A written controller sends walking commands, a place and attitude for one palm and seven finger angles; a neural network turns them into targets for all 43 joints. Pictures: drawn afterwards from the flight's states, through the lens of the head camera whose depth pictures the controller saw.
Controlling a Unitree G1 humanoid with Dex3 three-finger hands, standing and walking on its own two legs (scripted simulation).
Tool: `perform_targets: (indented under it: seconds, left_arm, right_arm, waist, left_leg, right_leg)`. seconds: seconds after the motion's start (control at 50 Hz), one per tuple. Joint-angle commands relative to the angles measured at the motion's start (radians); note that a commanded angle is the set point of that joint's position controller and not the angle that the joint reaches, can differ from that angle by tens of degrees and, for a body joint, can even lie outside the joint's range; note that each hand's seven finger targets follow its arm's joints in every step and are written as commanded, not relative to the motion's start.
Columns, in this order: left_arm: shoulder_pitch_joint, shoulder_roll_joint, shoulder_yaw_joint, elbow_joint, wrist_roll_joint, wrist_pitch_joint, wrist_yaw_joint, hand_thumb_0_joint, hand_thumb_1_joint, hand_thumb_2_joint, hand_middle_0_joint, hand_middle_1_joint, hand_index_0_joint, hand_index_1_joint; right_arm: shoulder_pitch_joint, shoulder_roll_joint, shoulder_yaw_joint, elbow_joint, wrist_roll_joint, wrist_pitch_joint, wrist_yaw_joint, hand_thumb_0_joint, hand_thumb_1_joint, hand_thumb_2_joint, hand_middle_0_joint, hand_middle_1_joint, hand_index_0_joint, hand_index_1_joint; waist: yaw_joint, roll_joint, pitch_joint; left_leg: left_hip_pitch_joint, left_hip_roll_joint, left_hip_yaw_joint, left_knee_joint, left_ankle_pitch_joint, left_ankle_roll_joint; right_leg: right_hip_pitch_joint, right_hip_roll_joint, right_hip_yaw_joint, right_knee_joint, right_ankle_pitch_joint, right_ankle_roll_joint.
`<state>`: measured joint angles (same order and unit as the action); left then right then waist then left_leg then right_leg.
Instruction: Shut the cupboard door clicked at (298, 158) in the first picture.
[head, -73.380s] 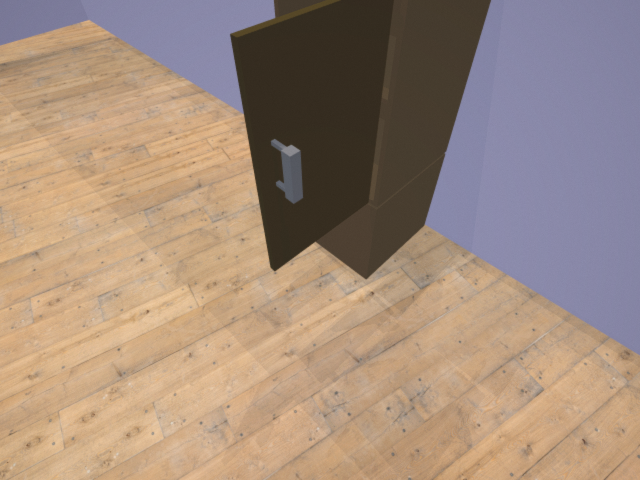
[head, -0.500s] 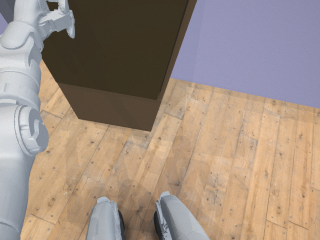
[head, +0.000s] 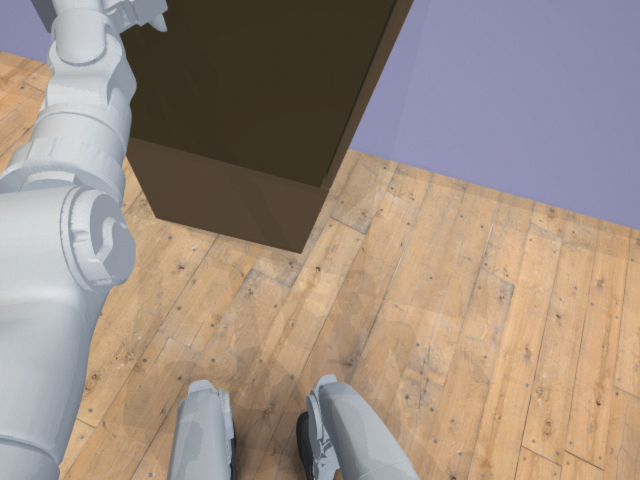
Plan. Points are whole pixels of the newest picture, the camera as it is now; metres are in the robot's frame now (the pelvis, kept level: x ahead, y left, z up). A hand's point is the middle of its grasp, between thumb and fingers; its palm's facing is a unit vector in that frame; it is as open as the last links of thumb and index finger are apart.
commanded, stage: pull the fist back off the door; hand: left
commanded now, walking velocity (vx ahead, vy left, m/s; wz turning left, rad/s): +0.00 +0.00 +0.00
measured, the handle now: out of the picture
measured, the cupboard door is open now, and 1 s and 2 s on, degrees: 0 0 0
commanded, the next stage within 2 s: draw the hand back to the body in 0.70 s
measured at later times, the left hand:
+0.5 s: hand (181, 21) +0.59 +0.08 +0.11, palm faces +0.11 -0.99 -0.01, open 3.0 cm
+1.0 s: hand (167, 57) +0.51 +0.09 +0.15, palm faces +0.11 -0.99 -0.03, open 3.1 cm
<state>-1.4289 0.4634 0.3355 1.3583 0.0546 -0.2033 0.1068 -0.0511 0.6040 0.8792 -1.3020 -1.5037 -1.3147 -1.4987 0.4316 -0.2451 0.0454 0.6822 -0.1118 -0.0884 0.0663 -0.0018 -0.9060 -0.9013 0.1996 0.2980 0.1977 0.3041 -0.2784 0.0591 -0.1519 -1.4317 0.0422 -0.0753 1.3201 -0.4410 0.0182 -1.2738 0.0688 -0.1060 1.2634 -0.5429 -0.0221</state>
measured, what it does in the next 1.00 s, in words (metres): rises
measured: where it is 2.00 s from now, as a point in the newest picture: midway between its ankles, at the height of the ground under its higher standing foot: (271, 472)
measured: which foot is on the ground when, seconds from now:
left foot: down 0.00-1.00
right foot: down 0.00-1.00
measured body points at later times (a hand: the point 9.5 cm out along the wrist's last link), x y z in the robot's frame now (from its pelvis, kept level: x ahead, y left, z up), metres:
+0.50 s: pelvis +0.03 +0.00 +0.04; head +0.18 +0.01 +0.46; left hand +0.58 +0.14 +0.12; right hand -0.04 -0.24 -0.07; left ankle +0.07 +0.11 -0.60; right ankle +0.02 -0.11 -0.60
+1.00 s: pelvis +0.05 -0.02 +0.07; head +0.14 -0.03 +0.51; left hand +0.50 +0.15 +0.15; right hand +0.12 -0.27 -0.06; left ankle +0.07 +0.11 -0.60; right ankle +0.02 -0.11 -0.60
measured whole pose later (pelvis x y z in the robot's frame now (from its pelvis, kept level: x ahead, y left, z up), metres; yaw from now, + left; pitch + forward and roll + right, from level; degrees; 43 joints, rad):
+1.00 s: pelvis +0.05 -0.02 +0.07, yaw +1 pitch +19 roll +0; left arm -0.67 0.16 0.21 0.88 -0.04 -0.44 0.11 0.01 0.90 0.90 -1.30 -1.50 -1.30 -1.50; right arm 0.32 -0.23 -0.03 0.59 -0.04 0.06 0.07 0.00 -0.91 -0.90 0.20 0.30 0.19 0.30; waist -0.11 0.05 -0.16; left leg -0.91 0.03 0.02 1.01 -0.43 0.00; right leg -0.82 0.05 -0.01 1.02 -0.54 -0.04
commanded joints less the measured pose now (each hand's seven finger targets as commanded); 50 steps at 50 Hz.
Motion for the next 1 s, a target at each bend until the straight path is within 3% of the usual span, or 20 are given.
perform_targets:
  seconds: [0.0,0.02,0.08,0.14,0.26,0.3,0.4,0.42,0.48,0.52,0.54,0.6,0.66,0.72,0.74,0.76,0.8,0.84,0.9,0.98]
  left_arm:
    - [-0.681,0.095,-0.073,-0.234,0.159,-0.129,0.195,0.000,0.900,0.900,-1.300,-1.500,-1.300,-1.500]
    - [-0.654,0.084,-0.096,-0.195,0.168,-0.134,0.181,0.000,0.900,0.900,-1.300,-1.500,-1.300,-1.500]
    - [-0.599,0.094,-0.088,-0.119,0.109,-0.123,0.118,0.000,0.900,0.900,-1.300,-1.500,-1.300,-1.500]
    - [-0.549,0.124,-0.048,-0.129,0.058,-0.132,0.076,0.000,0.900,0.900,-1.300,-1.500,-1.300,-1.500]
    - [-0.389,0.079,-0.035,-0.164,0.020,-0.176,0.073,0.000,0.900,0.900,-1.300,-1.500,-1.300,-1.500]
    - [-0.319,0.120,0.011,-0.174,0.020,-0.190,0.076,0.000,0.900,0.900,-1.300,-1.500,-1.300,-1.500]
    - [-0.206,0.020,-0.027,-0.351,-0.009,-0.242,0.067,0.000,0.900,0.900,-1.300,-1.500,-1.300,-1.500]
    - [-0.189,0.028,-0.012,-0.391,-0.019,-0.253,0.070,0.000,0.900,0.900,-1.300,-1.500,-1.300,-1.500]
    - [-0.090,-0.033,-0.034,-0.432,-0.034,-0.270,0.074,0.000,0.900,0.900,-1.300,-1.500,-1.300,-1.500]
    - [-0.081,-0.061,-0.057,-0.514,-0.037,-0.295,0.078,0.000,0.900,0.900,-1.300,-1.500,-1.300,-1.500]
    - [-0.010,-0.075,-0.054,-0.519,-0.041,-0.301,0.080,0.000,0.900,0.900,-1.300,-1.500,-1.300,-1.500]
    - [0.106,-0.144,-0.101,-0.538,-0.048,-0.310,0.079,0.000,0.900,0.900,-1.300,-1.500,-1.300,-1.500]
    - [0.114,-0.162,-0.119,-0.514,-0.045,-0.315,0.080,0.000,0.900,0.900,-1.300,-1.500,-1.300,-1.500]
    - [0.098,-0.163,-0.125,-0.525,-0.044,-0.336,0.078,0.000,0.900,0.900,-1.300,-1.500,-1.300,-1.500]
    - [0.100,-0.211,-0.161,-0.527,-0.048,-0.341,0.073,0.000,0.900,0.900,-1.300,-1.500,-1.300,-1.500]
    - [0.108,-0.215,-0.163,-0.503,-0.050,-0.344,0.071,0.000,0.900,0.900,-1.300,-1.500,-1.300,-1.500]
    - [0.118,-0.208,-0.158,-0.472,-0.053,-0.344,0.067,0.000,0.900,0.900,-1.300,-1.500,-1.300,-1.500]
    - [0.212,-0.126,-0.088,-0.535,-0.062,-0.347,0.058,0.000,0.900,0.900,-1.300,-1.500,-1.300,-1.500]
    - [0.363,-0.114,-0.082,-0.663,-0.091,-0.321,0.026,0.000,0.900,0.900,-1.300,-1.500,-1.300,-1.500]
    - [0.501,-0.125,-0.114,-0.808,-0.140,-0.252,-0.023,0.000,0.900,0.900,-1.300,-1.500,-1.300,-1.500]
  right_arm:
    - [0.276,-0.202,-0.089,0.008,-0.023,0.011,0.046,0.000,-0.900,-0.900,0.200,0.300,0.200,0.300]
    - [0.270,-0.204,-0.091,0.008,-0.017,0.017,0.050,0.000,-0.900,-0.900,0.200,0.300,0.200,0.300]
    - [0.246,-0.210,-0.081,-0.006,0.002,0.026,0.043,0.000,-0.900,-0.900,0.200,0.300,0.200,0.300]
    - [0.243,-0.210,-0.072,-0.026,0.010,0.027,0.033,0.000,-0.900,-0.900,0.200,0.300,0.200,0.300]
    - [0.244,-0.200,-0.077,-0.042,0.015,0.030,0.036,0.000,-0.900,-0.900,0.200,0.300,0.200,0.300]
    - [0.253,-0.203,-0.082,-0.045,0.016,0.039,0.035,0.000,-0.900,-0.900,0.200,0.300,0.200,0.300]
    - [0.247,-0.185,-0.105,-0.060,0.023,0.064,0.038,0.000,-0.900,-0.900,0.200,0.300,0.200,0.300]
    - [0.243,-0.185,-0.109,-0.061,0.025,0.070,0.038,0.000,-0.900,-0.900,0.200,0.300,0.200,0.300]
    - [0.228,-0.173,-0.119,-0.062,0.031,0.084,0.037,0.000,-0.900,-0.900,0.200,0.300,0.200,0.300]
    - [0.216,-0.167,-0.123,-0.066,0.033,0.088,0.035,0.000,-0.900,-0.900,0.200,0.300,0.200,0.300]
    - [0.210,-0.163,-0.127,-0.069,0.034,0.090,0.036,0.000,-0.900,-0.900,0.200,0.300,0.200,0.300]
    - [0.191,-0.154,-0.130,-0.075,0.039,0.097,0.036,0.000,-0.900,-0.900,0.200,0.300,0.200,0.300]
    - [0.166,-0.148,-0.132,-0.069,0.044,0.106,0.031,0.000,-0.900,-0.900,0.200,0.300,0.200,0.300]
    - [0.137,-0.142,-0.132,-0.072,0.045,0.109,0.023,0.000,-0.900,-0.900,0.200,0.300,0.200,0.300]
    - [0.127,-0.137,-0.132,-0.073,0.046,0.108,0.025,0.000,-0.900,-0.900,0.200,0.300,0.200,0.300]
    - [0.121,-0.138,-0.135,-0.070,0.047,0.110,0.023,0.000,-0.900,-0.900,0.200,0.300,0.200,0.300]
    - [0.113,-0.140,-0.132,-0.073,0.047,0.114,0.019,0.000,-0.900,-0.900,0.200,0.300,0.200,0.300]
    - [0.091,-0.145,-0.132,-0.100,0.053,0.122,0.016,0.000,-0.900,-0.900,0.200,0.300,0.200,0.300]
    - [0.055,-0.137,-0.125,-0.157,0.073,0.127,0.008,0.000,-0.900,-0.900,0.200,0.300,0.200,0.300]
    - [0.006,-0.126,-0.115,-0.198,0.110,0.128,-0.014,0.000,-0.900,-0.900,0.200,0.300,0.200,0.300]
  waist:
    - [-0.132,0.287,-0.528]
    - [-0.132,0.282,-0.520]
    - [-0.126,0.222,-0.459]
    - [-0.095,0.207,-0.475]
    - [-0.058,0.135,-0.470]
    - [-0.028,0.115,-0.491]
    - [0.022,0.130,-0.584]
    - [0.037,0.134,-0.607]
    - [0.050,0.083,-0.576]
    - [0.058,0.112,-0.590]
    - [0.077,0.090,-0.585]
    - [0.082,0.056,-0.519]
    - [0.069,-0.016,-0.460]
    - [0.084,0.034,-0.471]
    - [0.077,0.030,-0.469]
    - [0.071,-0.007,-0.452]
    - [0.072,-0.013,-0.438]
    - [0.135,-0.005,-0.526]
    - [0.181,-0.017,-0.548]
    - [0.193,-0.108,-0.433]
  left_leg:
    - [0.742,0.014,-0.094,-0.154,0.085,0.008]
    - [0.740,0.010,-0.092,-0.165,0.064,0.007]
    - [0.653,-0.005,-0.064,-0.185,-0.016,0.016]
    - [0.650,-0.007,-0.059,-0.201,0.007,0.018]
    - [0.657,-0.006,-0.037,-0.219,0.067,0.020]
    - [0.658,-0.008,-0.027,-0.227,0.113,0.020]
    - [0.810,-0.007,-0.009,-0.242,0.319,0.008]
    - [0.831,-0.008,-0.003,-0.246,0.346,0.005]
    - [0.840,-0.015,0.018,-0.259,0.385,0.005]
    - [0.886,-0.017,0.026,-0.264,0.442,0.003]
    - [0.892,-0.021,0.031,-0.266,0.458,0.001]
    - [0.892,-0.025,0.045,-0.280,0.497,0.003]
    - [0.848,-0.032,0.054,-0.285,0.457,0.008]
    - [0.880,-0.037,0.058,-0.284,0.473,0.004]
    - [0.897,-0.036,0.056,-0.282,0.476,0.004]
    - [0.891,-0.035,0.055,-0.280,0.465,0.006]
    - [0.867,-0.040,0.061,-0.278,0.454,0.009]
    - [0.895,-0.045,0.069,-0.298,0.477,0.006]
    - [0.916,-0.054,0.091,-0.340,0.479,0.011]
    - [0.886,-0.058,0.113,-0.416,0.389,0.021]
  right_leg:
    - [-0.056,-0.005,0.042,-0.203,0.116,-0.002]
    - [-0.042,-0.005,0.046,-0.216,0.107,-0.005]
    - [0.026,0.000,0.059,-0.252,0.069,-0.006]
    - [0.076,0.000,0.060,-0.256,0.085,-0.007]
    - [0.138,0.002,0.060,-0.272,0.125,0.000]
    - [0.196,0.003,0.065,-0.275,0.155,-0.001]
    - [0.288,0.007,0.060,-0.280,0.318,-0.004]
    - [0.315,0.007,0.060,-0.282,0.347,-0.002]
    - [0.380,0.008,0.062,-0.300,0.419,0.003]
    - [0.397,0.005,0.065,-0.298,0.480,0.003]
    - [0.424,0.007,0.065,-0.301,0.503,0.002]
    - [0.459,0.003,0.068,-0.312,0.575,0.006]
    - [0.478,-0.004,0.078,-0.324,0.597,0.016]
    - [0.476,-0.012,0.087,-0.318,0.615,0.013]
    - [0.462,-0.011,0.082,-0.318,0.604,0.013]
    - [0.454,-0.010,0.083,-0.323,0.599,0.015]
    - [0.462,-0.013,0.091,-0.322,0.610,0.016]
    - [0.556,-0.017,0.100,-0.322,0.651,0.014]
    - [0.674,-0.017,0.111,-0.353,0.718,0.015]
    - [0.791,-0.020,0.126,-0.436,0.757,0.034]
